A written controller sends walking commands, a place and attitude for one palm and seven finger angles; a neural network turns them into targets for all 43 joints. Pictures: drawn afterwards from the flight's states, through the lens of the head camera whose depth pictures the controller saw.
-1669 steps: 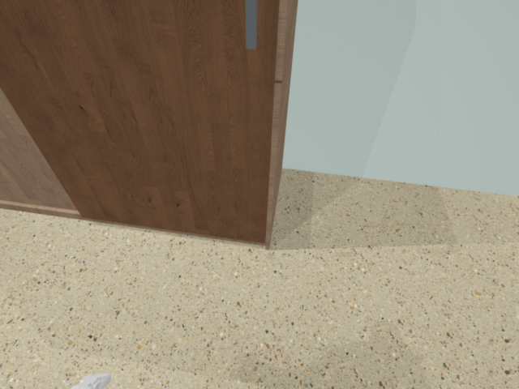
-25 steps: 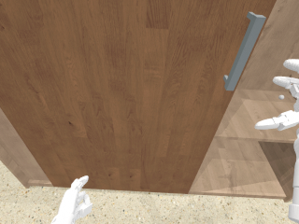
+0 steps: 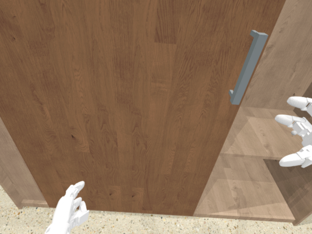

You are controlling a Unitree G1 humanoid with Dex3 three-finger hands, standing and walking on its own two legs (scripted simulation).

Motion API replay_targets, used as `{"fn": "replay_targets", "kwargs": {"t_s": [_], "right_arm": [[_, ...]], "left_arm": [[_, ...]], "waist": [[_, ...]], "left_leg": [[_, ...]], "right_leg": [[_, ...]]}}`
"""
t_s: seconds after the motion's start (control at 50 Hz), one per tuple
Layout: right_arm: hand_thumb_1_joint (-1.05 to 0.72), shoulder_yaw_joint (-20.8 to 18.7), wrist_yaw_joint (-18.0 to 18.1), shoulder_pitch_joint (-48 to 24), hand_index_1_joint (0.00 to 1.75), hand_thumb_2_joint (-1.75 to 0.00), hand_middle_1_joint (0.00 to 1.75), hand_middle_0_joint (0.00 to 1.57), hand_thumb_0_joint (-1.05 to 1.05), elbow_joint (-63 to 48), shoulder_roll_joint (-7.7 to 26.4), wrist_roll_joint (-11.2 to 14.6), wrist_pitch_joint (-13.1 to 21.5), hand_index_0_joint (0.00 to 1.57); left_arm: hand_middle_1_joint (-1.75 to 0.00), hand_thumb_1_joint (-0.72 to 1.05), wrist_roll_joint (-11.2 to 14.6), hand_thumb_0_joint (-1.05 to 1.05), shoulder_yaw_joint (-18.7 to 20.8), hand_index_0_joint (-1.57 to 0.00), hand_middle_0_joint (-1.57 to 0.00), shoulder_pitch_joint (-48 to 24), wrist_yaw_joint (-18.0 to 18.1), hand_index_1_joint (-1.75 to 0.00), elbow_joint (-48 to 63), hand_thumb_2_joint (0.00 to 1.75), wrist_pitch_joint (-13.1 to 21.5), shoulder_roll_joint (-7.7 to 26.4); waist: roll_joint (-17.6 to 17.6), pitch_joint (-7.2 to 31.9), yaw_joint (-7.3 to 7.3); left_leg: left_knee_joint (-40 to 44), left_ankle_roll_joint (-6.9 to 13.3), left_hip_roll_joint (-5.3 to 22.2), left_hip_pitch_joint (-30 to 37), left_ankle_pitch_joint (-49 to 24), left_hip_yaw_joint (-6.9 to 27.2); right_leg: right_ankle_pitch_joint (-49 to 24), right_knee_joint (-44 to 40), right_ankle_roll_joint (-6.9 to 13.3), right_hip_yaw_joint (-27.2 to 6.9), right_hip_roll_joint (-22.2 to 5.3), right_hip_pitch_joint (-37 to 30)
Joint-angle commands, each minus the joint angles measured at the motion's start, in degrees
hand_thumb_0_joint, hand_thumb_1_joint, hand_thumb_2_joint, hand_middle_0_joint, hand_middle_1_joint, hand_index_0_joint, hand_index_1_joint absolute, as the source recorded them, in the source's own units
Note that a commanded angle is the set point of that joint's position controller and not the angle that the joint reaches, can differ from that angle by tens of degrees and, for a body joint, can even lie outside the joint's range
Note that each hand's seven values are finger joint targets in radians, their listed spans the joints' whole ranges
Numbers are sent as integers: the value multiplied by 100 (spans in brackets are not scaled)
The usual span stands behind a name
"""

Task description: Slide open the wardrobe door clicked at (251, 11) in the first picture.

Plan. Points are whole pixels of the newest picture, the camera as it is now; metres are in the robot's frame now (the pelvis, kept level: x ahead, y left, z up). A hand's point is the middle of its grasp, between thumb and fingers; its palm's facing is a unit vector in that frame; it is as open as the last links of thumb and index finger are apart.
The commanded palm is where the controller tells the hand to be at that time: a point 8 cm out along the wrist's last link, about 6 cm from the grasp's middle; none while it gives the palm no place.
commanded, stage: draw the hand back to the body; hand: right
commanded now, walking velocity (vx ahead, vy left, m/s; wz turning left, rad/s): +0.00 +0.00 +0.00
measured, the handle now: (243, 69) +0.49 -0.24 +0.27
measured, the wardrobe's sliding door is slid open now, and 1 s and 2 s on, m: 0.68 0.68 0.68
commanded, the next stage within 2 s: step back with the hand held close in 1.22 s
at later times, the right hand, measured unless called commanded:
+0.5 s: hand (306, 166) +0.20 -0.28 +0.20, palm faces +0.53 +0.81 -0.24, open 12.2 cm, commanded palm +0.16 -0.31 +0.20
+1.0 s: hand (300, 188) +0.17 -0.27 +0.17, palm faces +0.51 +0.80 -0.32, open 7.7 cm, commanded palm +0.13 -0.30 +0.18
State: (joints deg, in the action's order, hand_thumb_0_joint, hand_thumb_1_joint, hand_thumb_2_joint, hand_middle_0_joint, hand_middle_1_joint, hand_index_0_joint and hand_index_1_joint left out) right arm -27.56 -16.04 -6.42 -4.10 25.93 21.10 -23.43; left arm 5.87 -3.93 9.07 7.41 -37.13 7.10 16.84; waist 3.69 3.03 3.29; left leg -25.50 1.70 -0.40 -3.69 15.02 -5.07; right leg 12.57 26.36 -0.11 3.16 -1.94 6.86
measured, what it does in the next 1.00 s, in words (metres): stands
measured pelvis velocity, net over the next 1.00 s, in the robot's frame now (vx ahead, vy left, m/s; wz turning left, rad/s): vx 0.00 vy -0.01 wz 0.00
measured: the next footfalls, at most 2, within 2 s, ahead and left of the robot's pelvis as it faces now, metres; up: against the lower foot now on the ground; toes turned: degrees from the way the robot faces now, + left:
none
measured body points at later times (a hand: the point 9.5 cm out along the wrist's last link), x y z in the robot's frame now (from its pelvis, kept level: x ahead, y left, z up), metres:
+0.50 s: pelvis -0.01 -0.01 +0.00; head -0.05 +0.01 +0.45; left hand +0.16 +0.20 -0.09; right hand +0.17 -0.32 +0.21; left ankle +0.00 +0.09 -0.74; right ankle +0.03 -0.12 -0.74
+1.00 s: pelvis +0.00 -0.01 +0.00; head -0.05 +0.01 +0.45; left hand +0.20 +0.22 -0.07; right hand +0.14 -0.31 +0.18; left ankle +0.00 +0.09 -0.74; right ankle +0.03 -0.12 -0.74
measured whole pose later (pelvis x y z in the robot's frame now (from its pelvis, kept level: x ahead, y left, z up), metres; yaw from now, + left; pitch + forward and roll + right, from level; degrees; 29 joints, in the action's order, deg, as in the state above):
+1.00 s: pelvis +0.00 -0.01 +0.00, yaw +0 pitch -8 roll +1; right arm -18.2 7.9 28.1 -22.0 17.9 4.6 6.5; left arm -0.2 0.1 10.3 4.7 -39.4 9.6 13.3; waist 3.5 -1.0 4.3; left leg -21.0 1.5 -0.5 -0.6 12.7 -5.2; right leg 11.1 23.3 0.2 3.0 -1.7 4.5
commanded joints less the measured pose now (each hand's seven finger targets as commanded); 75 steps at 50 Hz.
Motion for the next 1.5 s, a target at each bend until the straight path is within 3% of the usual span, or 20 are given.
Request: {"fn": "replay_targets", "kwargs": {"t_s": [0.0, 0.12, 0.14, 0.16, 0.18, 0.28, 0.36, 0.54, 0.62, 0.82, 0.9, 0.92, 1.04, 1.16, 1.3, 1.32, 1.34, 1.36, 1.38, 1.48], "right_arm": [[55, -274, 127, -1490, 115, -20, 115, 25, 0, -1443, 1366, 24, 355, 25], [37, -153, 232, -1613, 104, -29, 104, 24, 0, -2230, 1292, -45, 561, 24], [33, -165, 1276, -1498, 102, -31, 102, 24, 0, -3076, 1464, -885, 1531, 24], [30, 88, 1690, -453, 100, -32, 100, 24, 0, -2259, 822, -1002, 1844, 24], [26, 326, 1842, 50, 98, -34, 98, 24, 0, -2135, 442, -1053, 1996, 24], [8, 177, 2292, 275, 87, -43, 87, 23, 0, -2581, 570, -1363, 2872, 23], [-7, 291, 2415, 533, 79, -50, 79, 23, 0, -2550, 448, -1501, 3169, 23], [-39, 149, 2441, 1950, 60, -65, 60, 22, 0, -2724, 422, -1557, 3406, 22], [-54, 128, 2414, 2417, 51, -73, 51, 21, 0, -2811, 392, -1563, 3430, 21], [-90, 317, 2418, 2864, 30, -90, 30, 20, 0, -3072, 238, -1613, 3433, 20], [-90, 215, 2492, 2609, 30, -90, 30, 20, 0, -3228, 419, -1642, 3422, 20], [-90, 254, 2502, 2612, 30, -90, 30, 20, 0, -3091, 356, -1640, 3409, 20], [-90, 345, 2489, 2569, 30, -90, 30, 20, 0, -2841, 212, -1622, 3371, 20], [-90, 302, 2452, 2681, 30, -90, 30, 20, 0, -2817, 240, -1596, 3360, 20], [-90, 175, 2462, 2710, 30, -90, 30, 20, 0, -2945, 375, -1612, 3388, 20], [-90, 125, 2487, 2459, 30, -90, 30, 20, 0, -2813, 434, -1615, 3380, 20], [-90, -227, 2457, 2255, 30, -90, 30, 20, 0, -3025, 788, -1660, 3484, 20], [-90, 62, 2408, 2695, 30, -90, 30, 20, 0, -2694, 431, -1715, 3454, 20], [-90, 183, 2391, 2787, 30, -90, 30, 20, 0, -2688, 365, -1744, 3419, 20], [-90, 23, 2503, 3321, 30, -90, 30, 20, 0, -3244, 520, -1765, 3493, 20]], "left_arm": [[-30, 90, -13, 0, 206, -20, -20, -1239, 20, -30, 1034, 90, 394, 529], [-30, 90, -80, 0, 134, -20, -20, -1266, 106, -30, 1029, 90, 504, 438], [-30, 90, -428, 0, 195, -20, -20, -974, -72, -30, 1044, 90, 696, 306], [-30, 90, -488, 0, 206, -20, -20, -859, -132, -30, 792, 90, 736, 335], [-30, 90, -485, 0, 198, -20, -20, -803, -204, -30, 779, 90, 735, 320], [-30, 90, -553, 0, 350, -20, -20, -770, -258, -30, 675, 90, 733, 279], [-30, 90, -567, 0, 396, -20, -20, -785, -256, -30, 577, 90, 713, 258], [-30, 90, -603, 0, 520, -20, -20, -791, -293, -30, 544, 90, 673, 245], [-30, 90, -586, 0, 562, -20, -20, -759, -326, -30, 571, 90, 637, 249], [-30, 90, -577, 0, 616, -20, -20, -664, -290, -30, 682, 90, 568, 235], [-30, 90, -601, 0, 610, -20, -20, -675, -246, -30, 672, 90, 594, 246], [-30, 90, -611, 0, 586, -20, -20, -672, -232, -30, 656, 90, 587, 210], [-30, 90, -606, 0, 547, -20, -20, -705, -223, -30, 625, 90, 538, 166], [-30, 90, -618, 0, 549, -20, -20, -744, -236, -30, 665, 90, 505, 157], [-30, 90, -614, 0, 571, -20, -20, -754, -226, -30, 670, 90, 527, 167], [-30, 90, -604, 0, 564, -20, -20, -740, -211, -30, 612, 90, 510, 175], [-30, 90, -549, 0, 496, -20, -20, -617, -250, -30, 843, 90, 335, 225], [-30, 90, -553, 0, 471, -20, -20, -531, -272, -30, 759, 90, 242, 130], [-30, 90, -545, 0, 481, -20, -20, -569, -293, -30, 827, 90, 180, 138], [-30, 90, -516, 0, 547, -20, -20, -479, -268, -30, 1054, 90, 3, 205]], "waist": [[46, 176, 84], [379, 311, 55], [658, -423, 7], [392, -628, -71], [116, -700, -68], [42, 59, -10], [154, 18, -24], [-147, -31, 89], [-38, -312, 83], [113, -383, 3], [56, -257, 7], [-100, -358, -3], [-26, -528, 6], [-202, -417, 47], [-76, -385, 65], [-24, -412, 32], [-308, -780, -175], [-597, -605, -221], [-678, -536, -227], [-77, 496, -215]], "left_leg": [[610, -175, 38, -568, -701, 476], [709, -68, -41, -504, -338, 332], [987, -79, 5, -821, -71, 418], [964, -45, -3, -918, 106, 298], [908, -34, -39, -864, 236, 240], [946, -46, -41, -343, 257, 295], [1014, -43, -43, -264, 174, 311], [899, -63, -28, 17, -482, 263], [881, -75, -18, -85, -632, 258], [964, -102, 2, -264, -557, 313], [992, -108, 11, -232, -618, 340], [1020, -117, 13, -284, -566, 323], [1085, -115, 27, -310, -419, 330], [1087, -127, 24, -220, -472, 344], [1083, -124, 39, -201, -527, 364], [1089, -123, 35, -225, -503, 363], [1231, -145, 385, -1053, -620, 747], [1152, -100, 636, -1159, -835, 763], [1123, -80, 759, -1248, -983, 837], [444, 56, 971, -924, -1671, 840]], "right_leg": [[-641, -330, 179, -368, 140, -243], [-507, -548, 160, -470, 142, -491], [-199, -534, 47, -367, 162, -169], [119, -631, 1, -358, 135, -48], [362, -797, -19, -458, 98, 67], [405, -905, 48, -286, 90, -210], [308, -961, 61, -263, 76, -290], [-511, -855, 62, -234, 51, -236], [-656, -819, 45, -196, 36, -126], [-589, -735, 70, -126, 46, -241], [-612, -675, 94, -124, 81, -313], [-571, -681, 103, -127, 84, -282], [-462, -744, 96, -150, 81, -274], [-515, -753, 111, -148, 79, -321], [-560, -702, 105, -126, 93, -319], [-545, -710, 102, -123, 99, -303], [-607, -274, 176, -346, -142, 243], [-714, 30, 158, -351, -157, 232], [-727, 175, 149, -316, -138, 190], [-1444, 507, 89, -314, -197, 264]]}}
